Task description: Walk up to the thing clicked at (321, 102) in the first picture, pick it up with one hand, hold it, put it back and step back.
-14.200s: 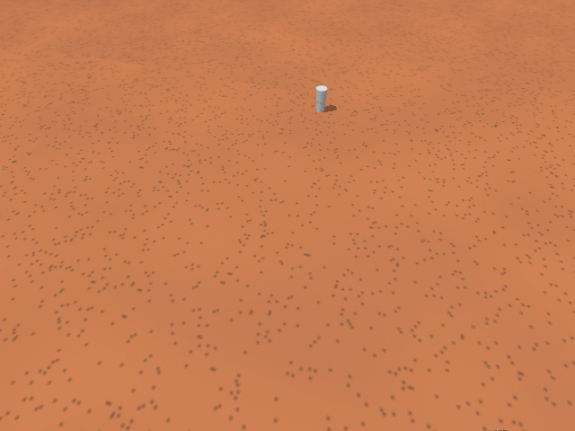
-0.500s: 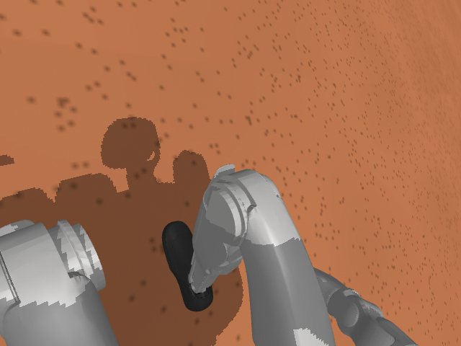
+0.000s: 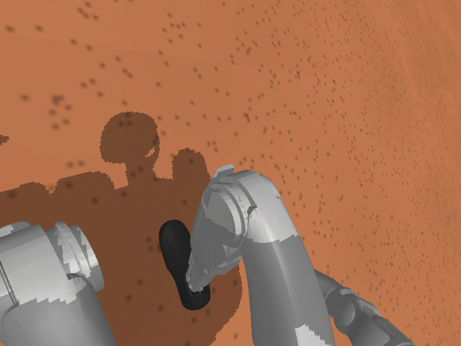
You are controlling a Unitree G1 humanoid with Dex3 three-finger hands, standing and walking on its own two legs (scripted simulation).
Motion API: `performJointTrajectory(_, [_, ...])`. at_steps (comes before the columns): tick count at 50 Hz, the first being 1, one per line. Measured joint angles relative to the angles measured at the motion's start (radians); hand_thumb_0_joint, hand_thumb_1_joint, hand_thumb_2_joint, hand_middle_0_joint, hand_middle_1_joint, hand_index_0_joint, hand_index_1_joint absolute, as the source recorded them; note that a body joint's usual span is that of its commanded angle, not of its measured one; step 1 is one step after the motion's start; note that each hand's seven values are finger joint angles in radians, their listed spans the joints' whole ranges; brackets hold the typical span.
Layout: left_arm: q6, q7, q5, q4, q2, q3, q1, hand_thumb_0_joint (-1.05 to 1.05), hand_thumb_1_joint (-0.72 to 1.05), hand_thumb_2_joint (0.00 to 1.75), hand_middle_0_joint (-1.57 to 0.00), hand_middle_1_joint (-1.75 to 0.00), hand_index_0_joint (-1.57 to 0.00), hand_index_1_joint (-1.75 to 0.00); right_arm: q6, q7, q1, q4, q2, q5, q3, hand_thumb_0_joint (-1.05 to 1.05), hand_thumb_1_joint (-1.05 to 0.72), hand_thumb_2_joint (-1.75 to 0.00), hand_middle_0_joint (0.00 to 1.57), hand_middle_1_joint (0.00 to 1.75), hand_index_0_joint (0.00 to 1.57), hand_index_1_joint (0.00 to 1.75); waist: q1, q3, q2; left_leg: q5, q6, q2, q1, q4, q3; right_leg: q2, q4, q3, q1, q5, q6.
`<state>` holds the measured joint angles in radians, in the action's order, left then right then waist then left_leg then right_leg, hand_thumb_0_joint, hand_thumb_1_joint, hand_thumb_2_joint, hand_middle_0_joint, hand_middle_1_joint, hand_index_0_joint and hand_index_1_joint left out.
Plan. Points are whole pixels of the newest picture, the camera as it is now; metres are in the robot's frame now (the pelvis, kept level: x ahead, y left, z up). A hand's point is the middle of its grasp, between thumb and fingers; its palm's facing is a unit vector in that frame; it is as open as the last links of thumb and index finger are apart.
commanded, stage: close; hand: left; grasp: from the side
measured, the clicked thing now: out of the picture +0.49 +0.31 -0.22
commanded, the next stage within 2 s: settle in 0.42 s
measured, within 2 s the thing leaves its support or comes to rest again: leaves its support in 0.86 s
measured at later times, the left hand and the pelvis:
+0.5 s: hand out of the picture +0.48 +0.30 -0.18, palm faces +0.43 -0.90 -0.04, open 9.3 cm; pelvis +0.00 +0.00 +0.01, yaw +0 degrees
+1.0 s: hand out of the picture +0.50 +0.32 -0.15, palm faces +0.42 -0.91 -0.02, open 9.4 cm; pelvis +0.00 +0.00 +0.01, yaw +1 degrees
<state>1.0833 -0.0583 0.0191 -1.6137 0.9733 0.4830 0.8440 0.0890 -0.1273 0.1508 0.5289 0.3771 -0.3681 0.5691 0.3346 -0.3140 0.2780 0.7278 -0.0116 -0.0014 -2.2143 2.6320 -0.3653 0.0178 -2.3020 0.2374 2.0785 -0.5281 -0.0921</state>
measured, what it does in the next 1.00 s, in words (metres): stands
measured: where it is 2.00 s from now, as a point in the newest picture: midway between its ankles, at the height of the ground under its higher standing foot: (136, 320)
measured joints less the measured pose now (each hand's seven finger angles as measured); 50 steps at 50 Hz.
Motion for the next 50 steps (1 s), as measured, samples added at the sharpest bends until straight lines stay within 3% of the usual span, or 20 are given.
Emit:
performJointTrajectory(12, [-0.001, -0.025, -0.021, -0.018, 0.021, -0.004, 0.026, 0.0, 0.11, 0.6, -0.55, -0.59, -0.56, -0.59, 0.005, 0.001, 0.009, 0.007, -0.002, -0.004, 0.0, 0.0, -0.88, -0.89, 0.21, 0.3, 0.21, 0.3, 0.012, 0.003, -0.005, 0.004, 0.004, 0.002, -0.002, -0.01, -0.003, -0.003, 0.009, 0.004, 0.001, -0.006, 0.001])
performJointTrajectory(17, [-0.008, -0.029, -0.024, -0.019, 0.03, -0.004, 0.032, 0.0, 0.07, 0.64, -0.67, -0.73, -0.61, -0.73, 0.008, 0.003, 0.01, 0.012, -0.006, -0.004, 0.0, 0.0, -0.87, -0.89, 0.21, 0.3, 0.21, 0.3, 0.016, 0.004, -0.004, 0.005, 0.001, 0.001, -0.003, -0.013, 0.001, -0.003, 0.012, 0.002, 0.001, -0.008, -0.001])
performJointTrajectory(26, [-0.026, -0.026, -0.041, -0.013, 0.047, -0.018, 0.053, -0.01, -0.1, 0.83, -0.71, -0.94, -0.68, -0.96, 0.015, 0.003, 0.005, 0.012, -0.009, -0.001, 0.001, 0.0, -0.88, -0.89, 0.21, 0.3, 0.21, 0.3, 0.02, 0.003, -0.002, 0.005, -0.004, 0.0, -0.009, -0.017, 0.004, -0.003, 0.017, 0.001, 0.003, -0.01, 0.006])
performJointTrajectory(39, [-0.06, -0.006, -0.041, 0.021, 0.044, -0.007, 0.058, 0.0, -0.18, 0.93, -0.74, -0.95, -0.71, -0.95, 0.018, 0.005, -0.009, 0.008, -0.012, 0.005, -0.001, 0.0, -0.9, -0.9, 0.21, 0.3, 0.21, 0.3, 0.018, 0.0, -0.004, 0.01, -0.005, 0.0, -0.005, -0.027, 0.009, -0.006, 0.023, -0.002, -0.001, -0.017, 0.003])
performJointTrajectory(47, [-0.118, 0.015, -0.046, 0.138, 0.007, 0.033, 0.057, -0.01, -0.21, 0.95, -0.75, -0.97, -0.72, -0.97, 0.021, 0.002, -0.038, 0.016, -0.019, 0.013, -0.036, 0.0, -0.91, -0.9, 0.21, 0.3, 0.21, 0.3, 0.004, 0.006, -0.01, 0.003, 0.002, 0.003, -0.004, -0.035, 0.015, -0.011, 0.022, -0.006, 0.002, -0.016, 0.006])
performJointTrajectory(50, [-0.152, 0.03, -0.051, 0.2, -0.013, 0.03, 0.049, -0.01, -0.21, 0.96, -0.75, -0.98, -0.72, -0.97, 0.025, 0.002, -0.06, 0.022, -0.024, 0.022, -0.061, 0.0, -0.91, -0.9, 0.21, 0.3, 0.21, 0.3, -0.005, 0.023, -0.025, -0.001, 0.005, 0.004, -0.006, -0.043, 0.021, -0.015, 0.024, -0.01, 0.007, -0.016, 0.012])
